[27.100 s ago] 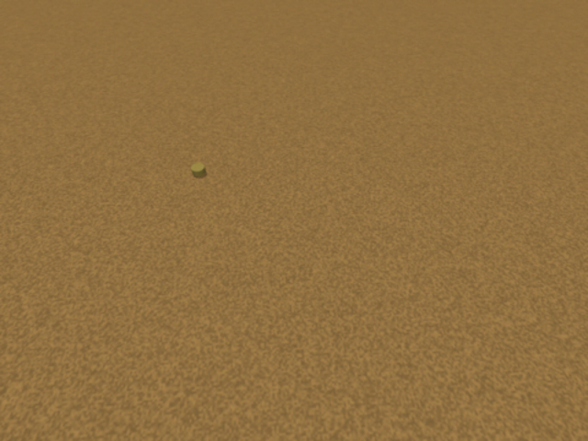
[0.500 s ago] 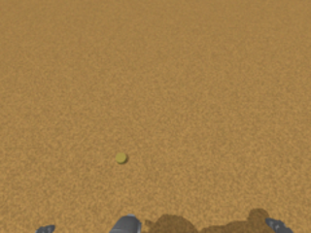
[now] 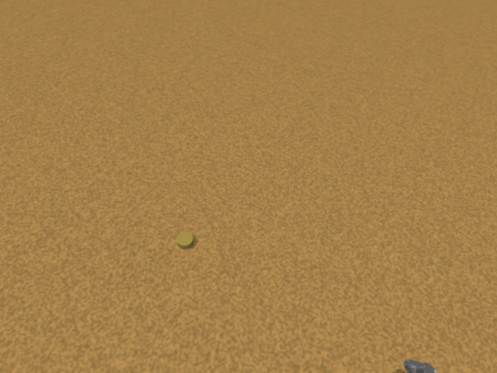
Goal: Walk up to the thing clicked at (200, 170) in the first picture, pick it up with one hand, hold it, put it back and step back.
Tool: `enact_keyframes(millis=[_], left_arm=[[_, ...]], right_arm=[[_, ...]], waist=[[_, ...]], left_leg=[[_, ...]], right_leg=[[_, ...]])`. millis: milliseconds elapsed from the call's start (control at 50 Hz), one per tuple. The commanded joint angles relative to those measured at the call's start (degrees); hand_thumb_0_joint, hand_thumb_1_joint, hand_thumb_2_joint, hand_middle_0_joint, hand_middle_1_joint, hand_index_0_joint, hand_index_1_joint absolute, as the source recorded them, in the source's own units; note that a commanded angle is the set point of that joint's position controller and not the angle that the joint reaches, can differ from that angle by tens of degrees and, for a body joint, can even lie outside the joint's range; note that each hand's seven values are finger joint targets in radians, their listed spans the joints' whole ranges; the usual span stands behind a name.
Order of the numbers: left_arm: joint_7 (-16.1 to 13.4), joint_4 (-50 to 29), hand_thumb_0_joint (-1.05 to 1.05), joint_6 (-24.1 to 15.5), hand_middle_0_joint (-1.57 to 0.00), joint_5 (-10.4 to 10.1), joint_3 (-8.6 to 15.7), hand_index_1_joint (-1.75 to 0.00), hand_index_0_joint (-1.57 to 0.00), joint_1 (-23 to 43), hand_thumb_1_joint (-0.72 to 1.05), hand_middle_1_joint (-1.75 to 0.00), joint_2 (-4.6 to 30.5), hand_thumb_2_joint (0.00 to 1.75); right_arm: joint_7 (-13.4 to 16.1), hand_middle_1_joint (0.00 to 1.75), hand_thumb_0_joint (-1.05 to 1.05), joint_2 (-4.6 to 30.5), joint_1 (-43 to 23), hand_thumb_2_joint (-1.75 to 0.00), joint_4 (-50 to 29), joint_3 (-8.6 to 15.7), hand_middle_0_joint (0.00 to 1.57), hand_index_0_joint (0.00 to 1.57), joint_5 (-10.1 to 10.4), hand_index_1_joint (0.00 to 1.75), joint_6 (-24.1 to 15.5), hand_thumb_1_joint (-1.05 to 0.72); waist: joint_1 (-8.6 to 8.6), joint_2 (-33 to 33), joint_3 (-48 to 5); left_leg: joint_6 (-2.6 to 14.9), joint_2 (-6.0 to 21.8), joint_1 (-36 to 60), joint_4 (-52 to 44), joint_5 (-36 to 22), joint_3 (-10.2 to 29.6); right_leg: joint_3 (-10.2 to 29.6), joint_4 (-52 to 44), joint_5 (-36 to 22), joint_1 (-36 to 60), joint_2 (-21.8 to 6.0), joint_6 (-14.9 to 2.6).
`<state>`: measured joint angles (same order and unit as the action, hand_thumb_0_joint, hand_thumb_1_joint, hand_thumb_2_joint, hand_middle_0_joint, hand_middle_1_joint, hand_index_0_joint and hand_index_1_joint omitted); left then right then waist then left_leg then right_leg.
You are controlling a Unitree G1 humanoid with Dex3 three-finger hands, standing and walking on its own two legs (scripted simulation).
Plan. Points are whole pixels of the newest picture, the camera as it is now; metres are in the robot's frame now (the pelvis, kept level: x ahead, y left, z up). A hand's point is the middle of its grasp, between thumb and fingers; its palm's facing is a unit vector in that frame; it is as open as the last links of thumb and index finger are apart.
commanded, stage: walk up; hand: left
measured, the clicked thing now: (185, 240) +0.74 +0.26 -0.75
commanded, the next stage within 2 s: stand in 1.18 s
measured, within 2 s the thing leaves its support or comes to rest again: neither
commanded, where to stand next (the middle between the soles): +0.37 +0.00 m, yaw +3 degrees
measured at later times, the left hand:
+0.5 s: hand out of the picture +0.06 +0.29 -0.14, palm faces +0.05 -0.93 -0.37, open 7.4 cm
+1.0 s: hand out of the picture +0.11 +0.28 -0.14, palm faces +0.08 -0.94 -0.34, open 7.4 cm
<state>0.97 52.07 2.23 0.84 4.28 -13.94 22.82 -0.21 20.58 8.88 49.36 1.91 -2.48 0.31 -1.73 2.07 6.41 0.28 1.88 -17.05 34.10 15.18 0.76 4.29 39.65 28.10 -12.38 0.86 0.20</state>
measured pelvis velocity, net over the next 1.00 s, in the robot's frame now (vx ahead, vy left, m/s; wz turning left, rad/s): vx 0.02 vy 0.01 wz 0.05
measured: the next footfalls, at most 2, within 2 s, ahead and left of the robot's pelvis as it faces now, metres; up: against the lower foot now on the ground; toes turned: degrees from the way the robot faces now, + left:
right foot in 0.02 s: +0.05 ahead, -0.13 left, +0.00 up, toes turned +2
left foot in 0.30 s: +0.05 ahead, +0.13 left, +0.00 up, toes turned +0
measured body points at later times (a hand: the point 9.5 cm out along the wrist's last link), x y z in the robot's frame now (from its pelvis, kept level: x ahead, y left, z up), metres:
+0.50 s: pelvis -0.01 +0.01 +0.01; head +0.00 +0.02 +0.46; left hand +0.06 +0.34 -0.11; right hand +0.07 -0.29 -0.11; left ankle +0.00 +0.13 -0.73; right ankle -0.01 -0.13 -0.71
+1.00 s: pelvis +0.02 +0.01 +0.01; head +0.03 +0.03 +0.46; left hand +0.11 +0.33 -0.12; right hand +0.13 -0.28 -0.11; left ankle +0.01 +0.13 -0.73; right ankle +0.01 -0.13 -0.73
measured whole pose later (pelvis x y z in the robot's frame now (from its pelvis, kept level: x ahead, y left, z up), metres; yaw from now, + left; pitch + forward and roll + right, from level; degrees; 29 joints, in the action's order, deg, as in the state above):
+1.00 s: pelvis +0.02 +0.01 +0.01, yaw +3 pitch -2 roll -1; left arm -0.4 59.7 -1.2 -0.4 1.8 -4.7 20.9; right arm -0.2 19.1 6.5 59.1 1.2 -0.5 -1.0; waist -0.7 0.8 4.4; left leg 0.6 -1.0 -9.7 28.2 15.9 2.6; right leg -0.4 26.2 15.5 -8.2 -1.8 1.7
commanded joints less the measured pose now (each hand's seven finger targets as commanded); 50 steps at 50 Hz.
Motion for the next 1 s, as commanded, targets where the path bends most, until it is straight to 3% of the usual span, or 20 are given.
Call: enact_keyframes(millis=[0,20,60,120,200,280,300,320,340,360,420,520,560,580,600,660,700,720,840,980], left_arm=[[-1.82,0.04,0.00,-4.90,-0.20,1.37,3.44,-0.30,-0.20,-4.74,0.90,-0.30,11.31,0.90],[-2.01,-1.28,0.00,-5.56,-0.20,2.13,3.98,-0.30,-0.20,-2.41,0.90,-0.30,14.42,0.90],[-1.89,-3.62,0.00,-5.18,-0.20,1.94,4.12,-0.30,-0.20,5.04,0.90,-0.30,17.71,0.90],[-1.85,-3.44,0.00,-5.98,-0.20,1.28,3.14,-0.30,-0.20,5.83,0.90,-0.30,12.62,0.90],[-1.55,-2.18,0.00,-6.05,-0.20,1.11,3.60,-0.30,-0.20,1.58,0.90,-0.30,13.75,0.90],[-1.35,-2.87,0.00,-4.74,-0.20,0.08,2.05,-0.30,-0.20,3.89,0.90,-0.30,11.39,0.90],[-1.35,-3.06,0.00,-4.59,-0.20,-0.19,1.26,-0.30,-0.20,3.22,0.90,-0.30,9.58,0.90],[-1.39,-3.53,0.00,-4.42,-0.20,-1.07,0.56,-0.30,-0.20,3.07,0.90,-0.30,6.94,0.90],[-1.75,-2.60,0.00,-3.84,-0.20,-1.00,1.60,-0.30,-0.20,3.93,0.90,-0.30,9.61,0.90],[-1.73,-2.11,0.00,-3.78,-0.20,-0.73,1.82,-0.30,-0.20,3.69,0.90,-0.30,11.18,0.90],[-1.08,-1.47,0.00,-4.35,-0.20,-0.54,1.58,-0.30,-0.20,3.51,0.90,-0.30,9.83,0.90],[-1.93,2.23,0.00,-5.49,-0.20,0.14,1.91,-0.30,-0.20,-0.78,0.90,-0.30,9.57,0.90],[-2.42,2.10,0.00,-6.00,-0.20,0.99,2.71,-0.30,-0.20,-0.16,0.90,-0.30,14.02,0.90],[-2.17,0.61,0.00,-5.94,-0.20,0.98,2.68,-0.30,-0.20,4.78,0.90,-0.30,16.37,0.90],[-1.91,-1.07,0.00,-5.78,-0.20,1.11,2.49,-0.30,-0.20,10.15,0.90,-0.30,15.95,0.90],[-1.71,-0.74,0.00,-5.49,-0.20,0.18,1.17,-0.30,-0.20,11.84,0.90,-0.30,11.24,0.90],[-1.38,0.03,0.00,-5.38,-0.20,-0.74,0.59,-0.30,-0.20,10.07,0.90,-0.30,9.14,0.90],[-1.32,0.92,0.00,-5.25,-0.20,-0.98,0.62,-0.30,-0.20,8.33,0.90,-0.30,9.22,0.90],[-1.85,3.22,0.00,-5.34,-0.20,-1.19,0.41,-0.30,-0.20,8.10,0.90,-0.30,9.95,0.90],[-1.98,4.51,0.00,-4.55,-0.20,-0.90,-0.26,-0.30,-0.20,10.22,0.90,-0.30,9.46,0.90]], right_arm=[[0.45,0.30,0.00,10.80,-0.96,-0.90,-3.80,3.39,0.20,0.20,1.14,0.30,0.40,-0.90],[0.24,0.30,0.00,7.96,-0.73,-0.90,-5.19,2.28,0.20,0.20,1.94,0.30,0.12,-0.90],[0.75,0.30,0.00,12.78,-1.91,-0.90,-3.01,4.11,0.20,0.20,1.49,0.30,0.27,-0.90],[-0.16,0.30,0.00,11.92,-1.12,-0.90,-1.30,3.87,0.20,0.20,2.22,0.30,-0.42,-0.90],[-0.60,0.30,0.00,11.25,-1.77,-0.90,-1.44,3.37,0.20,0.20,1.27,0.30,-1.32,-0.90],[-0.40,0.30,0.00,10.85,3.79,-0.90,1.69,4.17,0.20,0.20,1.18,0.30,-2.61,-0.90],[-0.04,0.30,0.00,12.50,5.27,-0.90,2.02,4.87,0.20,0.20,0.72,0.30,-2.89,-0.90],[0.20,0.30,0.00,15.40,4.85,-0.90,1.36,5.17,0.20,0.20,0.55,0.30,-3.13,-0.90],[0.01,0.30,0.00,18.01,4.28,-0.90,1.12,5.63,0.20,0.20,0.65,0.30,-3.00,-0.90],[-0.08,0.30,0.00,19.13,3.34,-0.90,1.31,5.94,0.20,0.20,0.71,0.30,-2.79,-0.90],[-0.09,0.30,0.00,15.03,0.33,-0.90,0.47,4.71,0.20,0.20,0.19,0.30,-2.59,-0.90],[-0.16,0.30,0.00,10.98,-2.69,-0.90,0.14,2.98,0.20,0.20,2.28,0.30,-1.64,-0.90],[-0.06,0.30,0.00,7.90,-2.36,-0.90,-0.20,2.20,0.20,0.20,2.66,0.30,-1.35,-0.90],[0.24,0.30,0.00,9.41,-0.43,-0.90,1.27,2.85,0.20,0.20,2.15,0.30,-0.79,-0.90],[0.24,0.30,0.00,10.83,2.72,-0.90,2.96,3.41,0.20,0.20,1.71,0.30,-0.87,-0.90],[-0.05,0.30,0.00,10.35,3.83,-0.90,5.18,3.00,0.20,0.20,1.67,0.30,-2.11,-0.90],[0.18,0.30,0.00,11.94,1.88,-0.90,4.87,2.99,0.20,0.20,1.31,0.30,-3.05,-0.90],[0.21,0.30,0.00,12.86,-0.55,-0.90,4.33,2.72,0.20,0.20,1.30,0.30,-3.26,-0.90],[0.77,0.30,0.00,12.07,-1.32,-0.90,6.11,2.47,0.20,0.20,2.07,0.30,-3.05,-0.90],[0.82,0.30,0.00,11.23,-5.25,-0.90,6.44,2.32,0.20,0.20,2.14,0.30,-2.21,-0.90]], waist=[[-0.40,-4.03,-7.99],[0.60,6.05,-6.27],[0.17,4.24,0.37],[1.15,5.71,1.67],[-1.07,8.77,-0.40],[2.27,5.34,-5.60],[2.96,0.62,-7.75],[2.29,-8.36,-9.34],[2.25,-8.12,-8.28],[2.12,-9.00,-5.80],[1.34,-10.89,-1.82],[-1.65,-8.82,-7.85],[-0.95,1.40,-6.60],[0.19,3.31,-4.69],[2.62,3.45,-2.14],[3.73,3.26,-2.76],[1.83,-0.40,-6.58],[0.17,-1.57,-7.73],[0.68,-5.85,-11.28],[0.58,-5.29,-10.68]], left_leg=[[4.85,3.80,-1.69,5.77,0.55,5.19],[1.05,-2.93,-13.24,10.72,11.05,3.70],[-0.44,-0.69,-4.59,16.27,17.07,7.84],[-0.70,-2.07,-7.13,13.56,10.08,7.88],[-0.96,-1.44,-6.39,5.19,11.00,3.85],[0.34,-3.13,10.09,-12.53,-4.05,1.10],[2.15,1.52,15.35,-13.63,-7.03,8.01],[6.97,11.32,16.99,-16.78,-6.88,22.33],[12.73,15.92,10.55,-17.76,3.33,27.51],[14.93,16.91,6.41,-19.00,10.33,28.27],[10.20,11.16,4.13,-18.63,6.65,18.94],[3.27,4.44,-1.79,-5.94,-6.17,8.37],[-0.04,-2.16,-10.29,2.61,5.66,5.48],[-0.10,-2.71,-4.76,9.12,15.24,4.19],[-0.48,-0.09,-0.17,8.56,13.81,3.39],[1.07,0.57,5.06,-8.17,-1.10,5.49],[3.24,5.74,6.91,-13.09,-14.45,12.19],[4.73,7.42,5.15,-12.78,-14.44,14.24],[2.43,4.05,9.26,-7.91,-31.26,6.57],[2.63,4.85,8.57,-11.29,-23.17,7.51]], right_leg=[[5.93,-24.77,-9.78,11.06,-3.08,-2.09],[21.97,-25.03,-12.07,13.42,-12.63,-5.50],[27.92,-27.25,6.95,-9.75,-22.04,-13.90],[13.85,-25.07,-5.31,-1.98,-14.24,-9.98],[10.74,-21.85,-15.03,3.95,-14.65,-9.77],[1.84,-10.52,-26.33,0.64,-9.59,-5.34],[-0.79,-3.48,-26.18,-3.75,-6.68,-3.39],[-5.17,4.15,-14.69,-9.39,-0.72,-0.74],[-3.42,7.21,4.69,-8.49,-0.83,-1.22],[-1.44,8.14,7.33,-7.56,-2.61,-1.82],[-1.97,2.13,3.50,-7.94,-3.18,-1.84],[-2.69,-17.57,-17.47,11.28,-1.82,-2.01],[14.98,-23.90,-9.51,12.11,-13.64,-6.54],[19.35,-26.82,1.05,1.35,-20.51,-11.50],[18.87,-25.53,2.10,-4.52,-21.23,-13.28],[5.04,-18.89,-11.88,-3.78,-11.59,-5.75],[-0.78,-10.96,-24.58,0.59,-6.02,-2.18],[-2.15,-11.04,-20.50,2.89,-4.43,-1.42],[-2.06,-12.51,-33.71,8.88,-6.87,-2.72],[-2.87,-14.57,-28.14,9.16,-6.53,-1.90]])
